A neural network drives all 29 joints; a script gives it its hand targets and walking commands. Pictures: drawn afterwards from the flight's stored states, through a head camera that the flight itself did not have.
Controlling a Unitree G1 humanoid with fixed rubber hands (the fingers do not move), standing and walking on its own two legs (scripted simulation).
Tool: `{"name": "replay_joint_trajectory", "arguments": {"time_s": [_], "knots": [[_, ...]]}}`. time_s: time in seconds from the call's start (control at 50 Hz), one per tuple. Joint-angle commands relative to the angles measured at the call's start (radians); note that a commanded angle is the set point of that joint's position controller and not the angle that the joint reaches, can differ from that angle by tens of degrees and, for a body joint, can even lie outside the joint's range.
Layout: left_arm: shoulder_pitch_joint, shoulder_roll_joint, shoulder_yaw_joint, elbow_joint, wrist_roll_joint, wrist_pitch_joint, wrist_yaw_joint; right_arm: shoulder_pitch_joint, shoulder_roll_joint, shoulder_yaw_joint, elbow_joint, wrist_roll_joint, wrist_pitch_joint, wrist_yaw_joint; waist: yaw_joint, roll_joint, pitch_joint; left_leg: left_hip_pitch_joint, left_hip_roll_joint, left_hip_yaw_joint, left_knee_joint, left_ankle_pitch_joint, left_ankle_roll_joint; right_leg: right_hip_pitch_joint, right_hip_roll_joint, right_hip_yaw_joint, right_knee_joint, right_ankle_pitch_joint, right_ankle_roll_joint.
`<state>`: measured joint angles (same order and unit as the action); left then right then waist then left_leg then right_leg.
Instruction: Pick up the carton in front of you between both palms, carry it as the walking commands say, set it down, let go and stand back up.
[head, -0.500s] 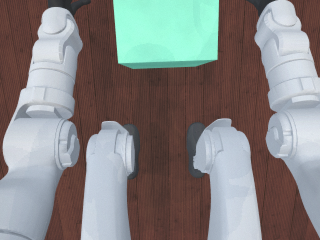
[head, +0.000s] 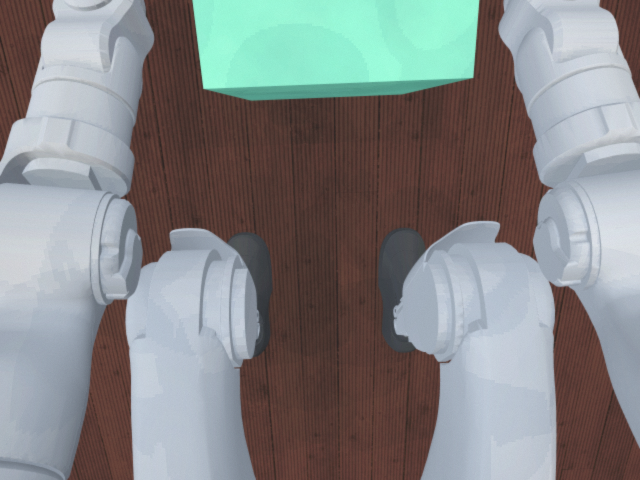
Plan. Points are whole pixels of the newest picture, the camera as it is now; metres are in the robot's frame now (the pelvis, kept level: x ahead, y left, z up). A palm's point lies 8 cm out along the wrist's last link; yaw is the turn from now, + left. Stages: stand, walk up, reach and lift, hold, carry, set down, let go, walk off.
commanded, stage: reach and lift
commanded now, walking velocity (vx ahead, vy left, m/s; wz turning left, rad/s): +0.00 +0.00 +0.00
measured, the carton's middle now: out of the picture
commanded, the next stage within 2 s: none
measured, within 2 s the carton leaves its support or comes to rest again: leaves its support in 0.66 s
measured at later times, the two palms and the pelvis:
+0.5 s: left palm out of the picture +0.55 +0.15 -0.17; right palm out of the picture +0.55 -0.15 -0.16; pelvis -0.01 +0.00 +0.00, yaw +0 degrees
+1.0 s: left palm out of the picture +0.50 +0.15 +0.01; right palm out of the picture +0.50 -0.15 +0.00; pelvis -0.01 +0.00 +0.07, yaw +0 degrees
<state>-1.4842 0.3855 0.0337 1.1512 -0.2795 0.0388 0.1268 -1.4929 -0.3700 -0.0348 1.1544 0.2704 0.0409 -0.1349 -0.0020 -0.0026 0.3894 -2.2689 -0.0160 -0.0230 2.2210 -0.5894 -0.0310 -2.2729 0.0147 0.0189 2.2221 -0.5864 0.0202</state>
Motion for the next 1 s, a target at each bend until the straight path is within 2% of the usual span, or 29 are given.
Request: {"name": "replay_joint_trajectory", "arguments": {"time_s": [0.0,0.1,0.22,0.26,0.28,0.3,0.34,0.36,0.4,0.46,0.5,0.56,0.64,0.68,0.7,0.76,0.8,0.88,0.98], "knots": [[-0.217,0.086,0.023,-0.062,0.016,-0.019,-0.004,-0.209,-0.098,-0.035,-0.062,-0.026,-0.020,0.004,-0.005,0.007,-1.271,0.592,-0.020,0.058,-0.167,0.380,-0.011,0.622,0.020,-0.046,-0.165,0.394,0.017],[-0.219,0.071,0.043,-0.044,0.044,-0.025,-0.006,-0.210,-0.086,-0.049,-0.050,-0.042,-0.028,0.014,-0.004,0.011,-1.202,0.565,-0.023,0.047,-0.186,0.356,-0.011,0.545,0.017,-0.046,-0.180,0.352,0.019],[-0.315,-0.028,-0.022,-0.067,0.018,-0.024,-0.008,-0.304,0.014,0.010,-0.069,-0.013,-0.031,0.020,-0.002,0.011,-1.210,0.589,-0.033,0.048,-0.206,0.328,-0.008,0.556,0.026,-0.050,-0.195,0.313,0.012],[-0.333,-0.048,-0.013,-0.062,0.033,-0.023,-0.003,-0.320,0.027,-0.001,-0.061,-0.033,-0.030,0.015,-0.007,0.012,-1.206,0.604,-0.038,0.049,-0.207,0.313,-0.009,0.567,0.031,-0.052,-0.201,0.298,0.013],[-0.341,-0.074,-0.008,-0.063,0.048,-0.022,-0.003,-0.334,0.051,0.000,-0.063,-0.043,-0.028,0.018,-0.005,0.014,-1.197,0.615,-0.041,0.048,-0.206,0.306,-0.007,0.570,0.035,-0.053,-0.202,0.289,0.015],[-0.367,-0.134,-0.019,-0.077,0.059,-0.021,-0.013,-0.361,0.130,0.023,-0.068,-0.043,-0.024,0.031,0.013,0.009,-1.188,0.624,-0.048,0.052,-0.208,0.299,-0.002,0.576,0.042,-0.054,-0.203,0.278,0.015],[-0.463,-0.388,-0.076,-0.090,0.065,-0.013,-0.064,-0.457,0.383,0.076,-0.075,-0.043,-0.017,0.080,0.011,0.007,-1.173,0.602,-0.060,0.056,-0.208,0.293,0.006,0.579,0.060,-0.055,-0.205,0.280,0.007],[-0.525,-0.550,-0.102,-0.095,0.072,-0.002,-0.104,-0.515,0.548,0.092,-0.087,-0.056,-0.006,0.120,0.009,0.005,-1.153,0.587,-0.068,0.058,-0.202,0.284,0.008,0.571,0.070,-0.056,-0.199,0.273,0.005],[-0.574,-0.791,-0.087,-0.107,0.120,0.033,-0.184,-0.571,0.785,0.096,-0.115,-0.102,0.030,0.199,0.009,0.002,-1.098,0.552,-0.087,0.074,-0.183,0.249,0.011,0.551,0.086,-0.066,-0.185,0.246,0.005],[-0.561,-0.946,-0.062,-0.160,0.152,0.080,-0.265,-0.553,0.933,0.069,-0.157,-0.137,0.079,0.275,0.009,0.001,-1.078,0.516,-0.096,0.093,-0.171,0.241,0.018,0.521,0.097,-0.083,-0.175,0.243,-0.001],[-0.570,-1.003,-0.071,-0.214,0.138,0.100,-0.290,-0.555,0.997,0.080,-0.203,-0.126,0.099,0.298,0.009,-0.003,-1.142,0.531,-0.098,0.098,-0.160,0.274,0.023,0.541,0.099,-0.087,-0.165,0.279,-0.008],[-0.613,-1.082,-0.136,-0.315,0.091,0.121,-0.300,-0.600,1.076,0.140,-0.316,-0.075,0.121,0.312,0.010,0.009,-1.337,0.606,-0.097,0.107,-0.148,0.353,0.026,0.610,0.103,-0.092,-0.153,0.351,-0.014],[-0.624,-1.207,-0.241,-0.523,0.013,0.150,-0.284,-0.629,1.190,0.240,-0.526,-0.007,0.146,0.289,0.012,0.003,-1.815,0.809,-0.112,0.125,-0.152,0.532,0.014,0.845,0.119,-0.114,-0.152,0.539,-0.007],[-0.599,-1.257,-0.249,-0.568,0.023,0.176,-0.286,-0.598,1.251,0.240,-0.592,-0.021,0.173,0.285,0.015,-0.004,-1.969,0.829,-0.124,0.128,-0.168,0.593,0.012,0.915,0.124,-0.113,-0.165,0.623,-0.002],[-0.582,-1.295,-0.257,-0.590,0.034,0.188,-0.284,-0.570,1.279,0.242,-0.605,-0.041,0.189,0.281,0.003,-0.010,-1.996,0.806,-0.131,0.135,-0.179,0.587,0.009,0.926,0.132,-0.115,-0.179,0.635,0.004],[-0.476,-1.337,-0.234,-0.577,0.097,0.234,-0.290,-0.464,1.318,0.227,-0.596,-0.101,0.232,0.284,0.000,-0.001,-1.894,0.771,-0.143,0.128,-0.239,0.536,0.008,0.815,0.140,-0.116,-0.240,0.559,0.014],[-0.401,-1.357,-0.184,-0.512,0.151,0.259,-0.294,-0.408,1.331,0.185,-0.545,-0.149,0.255,0.294,0.002,0.002,-1.712,0.707,-0.145,0.121,-0.296,0.428,0.010,0.701,0.144,-0.114,-0.299,0.426,0.012],[-0.321,-1.360,-0.027,-0.348,0.290,0.292,-0.311,-0.329,1.319,0.039,-0.393,-0.284,0.286,0.319,0.004,0.005,-1.387,0.561,-0.148,0.108,-0.411,0.203,0.020,0.555,0.142,-0.108,-0.410,0.205,-0.006],[-0.328,-1.359,0.050,-0.316,0.364,0.299,-0.316,-0.336,1.305,-0.047,-0.365,-0.363,0.295,0.328,-0.003,0.008,-1.383,0.592,-0.152,0.101,-0.509,0.138,0.027,0.584,0.147,-0.104,-0.504,0.139,-0.017]]}}
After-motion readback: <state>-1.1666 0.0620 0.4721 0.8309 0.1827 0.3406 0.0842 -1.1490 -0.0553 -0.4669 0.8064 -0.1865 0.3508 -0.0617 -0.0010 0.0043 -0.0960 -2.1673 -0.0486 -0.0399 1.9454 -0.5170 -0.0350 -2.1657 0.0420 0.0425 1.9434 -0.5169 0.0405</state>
